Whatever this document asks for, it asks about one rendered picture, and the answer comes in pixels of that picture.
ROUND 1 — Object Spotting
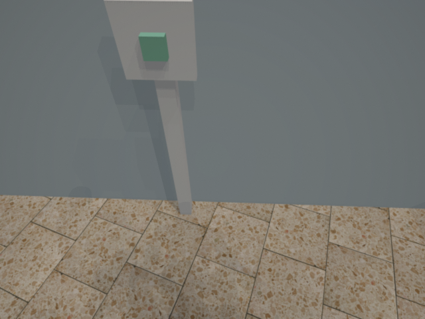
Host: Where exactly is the button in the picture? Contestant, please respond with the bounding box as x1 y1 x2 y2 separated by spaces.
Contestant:
138 33 169 62

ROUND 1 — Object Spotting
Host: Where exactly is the panel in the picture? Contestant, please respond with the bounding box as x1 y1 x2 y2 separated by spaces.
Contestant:
104 0 197 215

